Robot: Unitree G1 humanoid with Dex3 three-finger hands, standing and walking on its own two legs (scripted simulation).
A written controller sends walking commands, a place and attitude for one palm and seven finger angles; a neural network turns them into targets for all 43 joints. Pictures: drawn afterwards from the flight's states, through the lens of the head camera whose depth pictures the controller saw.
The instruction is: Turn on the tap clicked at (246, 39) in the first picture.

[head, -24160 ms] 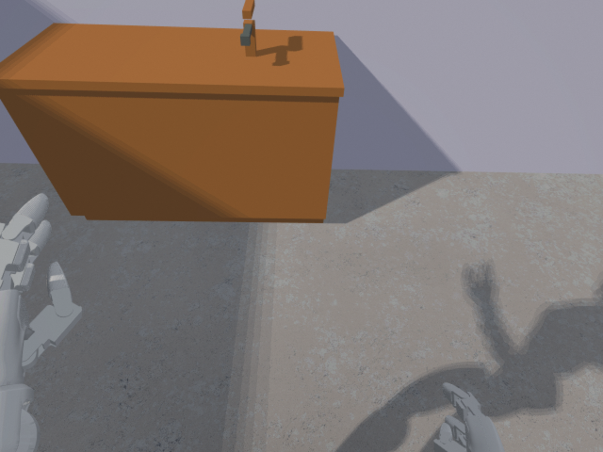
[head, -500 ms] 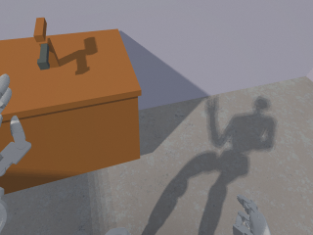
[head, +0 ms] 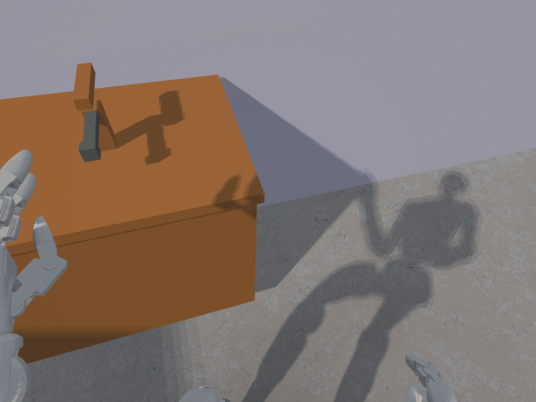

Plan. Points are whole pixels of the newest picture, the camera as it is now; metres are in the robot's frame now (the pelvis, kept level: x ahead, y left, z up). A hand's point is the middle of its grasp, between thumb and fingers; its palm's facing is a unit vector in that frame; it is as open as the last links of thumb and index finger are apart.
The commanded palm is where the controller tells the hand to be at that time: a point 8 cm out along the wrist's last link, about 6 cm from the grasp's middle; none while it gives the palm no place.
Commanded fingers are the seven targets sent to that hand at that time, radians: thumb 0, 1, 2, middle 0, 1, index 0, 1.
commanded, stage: shuffle to correct the standing spot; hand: left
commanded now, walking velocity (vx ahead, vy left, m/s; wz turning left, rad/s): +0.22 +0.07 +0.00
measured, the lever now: (90, 151) +0.50 +0.38 +0.05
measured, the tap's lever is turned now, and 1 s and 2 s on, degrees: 0 0 0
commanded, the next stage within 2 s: come to a stop and stand still in 0.84 s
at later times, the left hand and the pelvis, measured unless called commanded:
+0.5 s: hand (51, 194) +0.30 +0.29 +0.17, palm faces +0.45 -0.81 -0.37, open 7.4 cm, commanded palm +0.25 +0.32 +0.18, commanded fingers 0.00 0.90 0.90 -0.20 -0.30 -0.20 -0.30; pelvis +0.09 +0.04 +0.00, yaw +0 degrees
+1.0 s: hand (72, 154) +0.37 +0.30 +0.17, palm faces +0.47 -0.82 -0.33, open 7.4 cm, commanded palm +0.32 +0.33 +0.18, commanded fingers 0.00 0.90 0.90 -0.20 -0.30 -0.20 -0.30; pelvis +0.16 +0.05 +0.00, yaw +0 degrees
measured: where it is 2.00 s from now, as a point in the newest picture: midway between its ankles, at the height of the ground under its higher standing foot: outside the picture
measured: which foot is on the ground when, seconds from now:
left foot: up 0.00-0.02, down 0.04-0.32, up 0.34-0.56, down 0.58-1.00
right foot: down 0.00-0.06, up 0.08-0.30, down 0.32-0.58, up 0.60-0.84, down 0.86-1.00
